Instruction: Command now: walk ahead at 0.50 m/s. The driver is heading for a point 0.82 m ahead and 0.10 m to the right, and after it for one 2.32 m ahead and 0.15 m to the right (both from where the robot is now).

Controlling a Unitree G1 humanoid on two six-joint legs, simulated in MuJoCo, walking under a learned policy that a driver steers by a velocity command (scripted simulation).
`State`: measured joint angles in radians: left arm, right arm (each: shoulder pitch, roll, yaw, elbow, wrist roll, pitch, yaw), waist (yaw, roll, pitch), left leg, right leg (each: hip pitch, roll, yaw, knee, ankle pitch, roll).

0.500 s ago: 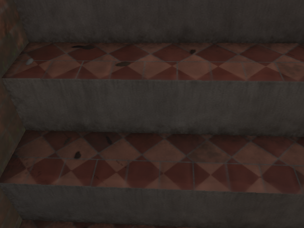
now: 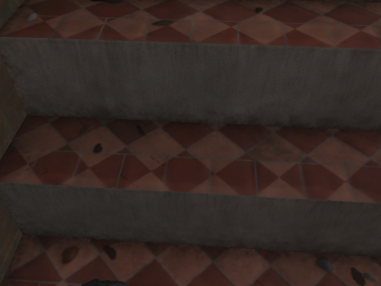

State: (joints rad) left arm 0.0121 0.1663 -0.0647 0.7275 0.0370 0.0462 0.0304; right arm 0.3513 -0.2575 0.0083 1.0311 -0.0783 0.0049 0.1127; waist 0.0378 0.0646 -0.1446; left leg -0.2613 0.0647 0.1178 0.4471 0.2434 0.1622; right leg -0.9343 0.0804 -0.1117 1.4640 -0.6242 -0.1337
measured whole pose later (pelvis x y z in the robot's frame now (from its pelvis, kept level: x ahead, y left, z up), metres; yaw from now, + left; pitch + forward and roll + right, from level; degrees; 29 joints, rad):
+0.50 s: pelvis +0.00 -0.01 +0.06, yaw -2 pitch +3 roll -3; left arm 0.13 0.17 0.01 0.96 0.07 0.04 0.01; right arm 0.24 -0.26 -0.04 0.87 -0.02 -0.06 0.06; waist 0.01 -0.01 -0.10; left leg -0.82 -0.11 -0.19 1.88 0.04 0.19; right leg -0.80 0.03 -0.15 1.14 -0.55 -0.13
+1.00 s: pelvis -0.04 +0.07 -0.08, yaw -1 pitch +15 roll +1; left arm -0.11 0.08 -0.09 0.74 0.04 0.09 -0.02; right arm 0.63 -0.08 0.07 1.28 -0.09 -0.02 0.16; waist -0.08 0.01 -0.24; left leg -0.34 -0.12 0.03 0.34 -0.30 0.16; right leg -1.38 -0.07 0.03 1.93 -0.58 -0.07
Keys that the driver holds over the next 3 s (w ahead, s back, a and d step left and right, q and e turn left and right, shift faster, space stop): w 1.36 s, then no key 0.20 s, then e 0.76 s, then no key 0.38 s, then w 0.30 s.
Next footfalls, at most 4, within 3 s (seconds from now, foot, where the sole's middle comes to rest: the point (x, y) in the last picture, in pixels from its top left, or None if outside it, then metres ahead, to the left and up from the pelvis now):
0.02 left None -0.06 0.08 -0.85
0.36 right None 0.16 -0.12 -0.61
0.68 left None -0.02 0.13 -0.58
0.88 right None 0.08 -0.09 -0.62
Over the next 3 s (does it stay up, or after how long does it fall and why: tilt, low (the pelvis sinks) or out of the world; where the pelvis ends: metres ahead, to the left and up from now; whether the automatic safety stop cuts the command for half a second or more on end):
stays up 0.19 0.06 0.15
